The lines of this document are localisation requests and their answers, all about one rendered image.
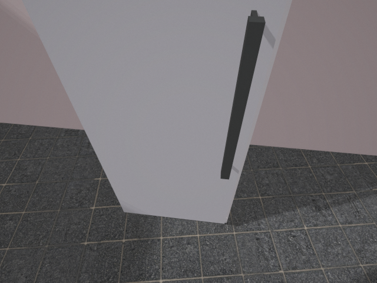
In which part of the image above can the handle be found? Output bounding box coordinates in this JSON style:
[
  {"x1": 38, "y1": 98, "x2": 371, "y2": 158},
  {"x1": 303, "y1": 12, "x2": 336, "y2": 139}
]
[{"x1": 221, "y1": 10, "x2": 266, "y2": 179}]

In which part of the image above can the fridge door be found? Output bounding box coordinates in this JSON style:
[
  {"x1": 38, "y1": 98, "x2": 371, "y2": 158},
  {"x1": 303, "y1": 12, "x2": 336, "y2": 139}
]
[{"x1": 22, "y1": 0, "x2": 287, "y2": 224}]

